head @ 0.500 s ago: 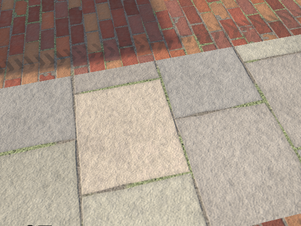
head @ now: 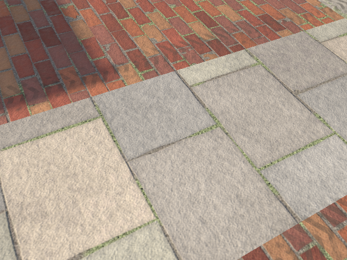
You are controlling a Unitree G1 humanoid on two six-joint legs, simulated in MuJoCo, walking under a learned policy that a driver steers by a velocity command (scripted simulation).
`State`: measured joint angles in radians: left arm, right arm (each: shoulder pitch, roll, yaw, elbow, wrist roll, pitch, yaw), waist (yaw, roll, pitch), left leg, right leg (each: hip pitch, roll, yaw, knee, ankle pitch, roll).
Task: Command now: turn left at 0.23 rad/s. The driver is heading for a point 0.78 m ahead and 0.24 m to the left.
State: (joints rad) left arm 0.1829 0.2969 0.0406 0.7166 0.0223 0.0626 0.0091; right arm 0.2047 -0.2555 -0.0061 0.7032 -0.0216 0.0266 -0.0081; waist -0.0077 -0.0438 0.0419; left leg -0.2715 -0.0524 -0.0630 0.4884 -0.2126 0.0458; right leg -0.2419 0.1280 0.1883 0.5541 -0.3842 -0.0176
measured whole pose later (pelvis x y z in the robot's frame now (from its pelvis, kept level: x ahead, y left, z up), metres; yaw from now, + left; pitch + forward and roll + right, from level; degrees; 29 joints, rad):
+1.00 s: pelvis +0.25 +0.22 -0.01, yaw +33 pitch +1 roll +0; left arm 0.47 0.24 0.02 0.94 -0.01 -0.06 -0.02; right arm 0.18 -0.25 -0.02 0.77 -0.05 -0.06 0.02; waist 0.07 0.00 0.04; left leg -0.30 -0.01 0.14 0.58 -0.30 0.06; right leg -0.35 -0.10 0.04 1.27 -0.23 -0.10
